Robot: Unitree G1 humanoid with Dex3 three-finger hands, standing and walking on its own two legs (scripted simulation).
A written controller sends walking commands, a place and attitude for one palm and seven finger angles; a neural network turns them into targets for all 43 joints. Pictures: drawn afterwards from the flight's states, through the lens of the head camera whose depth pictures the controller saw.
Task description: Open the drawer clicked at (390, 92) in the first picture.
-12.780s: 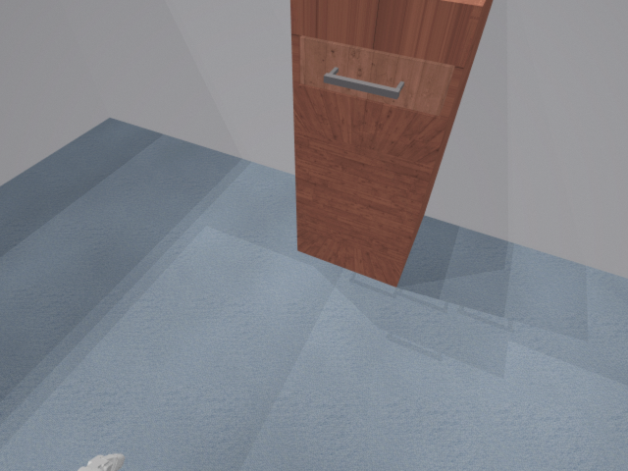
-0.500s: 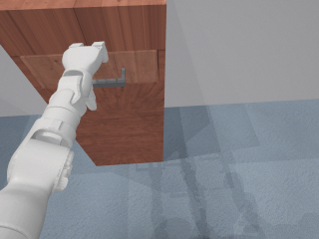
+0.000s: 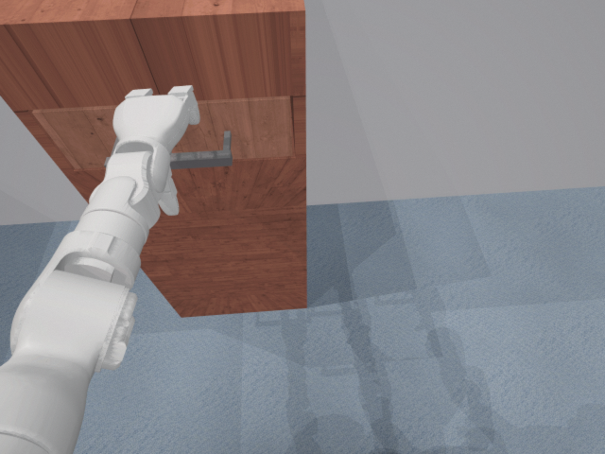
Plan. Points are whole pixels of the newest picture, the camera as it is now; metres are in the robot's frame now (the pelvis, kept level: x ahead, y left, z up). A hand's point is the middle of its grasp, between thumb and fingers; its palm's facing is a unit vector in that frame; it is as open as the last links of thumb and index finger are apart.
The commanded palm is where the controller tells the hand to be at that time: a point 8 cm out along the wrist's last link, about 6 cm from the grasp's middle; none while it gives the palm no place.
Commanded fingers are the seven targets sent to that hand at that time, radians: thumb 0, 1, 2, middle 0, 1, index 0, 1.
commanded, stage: lower the fingers behind the handle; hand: left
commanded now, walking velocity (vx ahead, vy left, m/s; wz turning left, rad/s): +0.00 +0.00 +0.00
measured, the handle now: (171, 151) +0.57 +0.18 +0.05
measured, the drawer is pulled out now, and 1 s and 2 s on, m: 0.00 0.00 0.00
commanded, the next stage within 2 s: close the thumb around the handle in 1.48 s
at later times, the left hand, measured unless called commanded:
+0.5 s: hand (167, 171) +0.51 +0.17 +0.06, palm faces -0.05 -0.04 -1.00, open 13.8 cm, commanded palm +0.50 +0.17 +0.12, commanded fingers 0.00 -0.50 0.30 -0.30 -1.20 -0.30 -1.20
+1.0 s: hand (179, 185) +0.51 +0.16 +0.03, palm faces -0.06 -0.03 -1.00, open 13.8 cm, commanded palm +0.50 +0.17 +0.08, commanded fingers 0.00 -0.50 0.30 -0.30 -1.20 -0.30 -1.20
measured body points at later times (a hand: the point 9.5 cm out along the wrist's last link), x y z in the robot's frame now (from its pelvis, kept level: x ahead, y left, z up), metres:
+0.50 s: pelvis +0.01 +0.00 -0.01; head +0.10 -0.01 +0.44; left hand +0.51 +0.17 +0.11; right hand +0.00 -0.27 -0.14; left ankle -0.02 +0.12 -0.73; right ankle -0.03 -0.11 -0.73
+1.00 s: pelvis +0.00 +0.01 -0.01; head +0.10 +0.00 +0.42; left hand +0.51 +0.16 +0.09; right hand -0.02 -0.26 -0.15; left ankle -0.02 +0.12 -0.73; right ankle -0.03 -0.11 -0.73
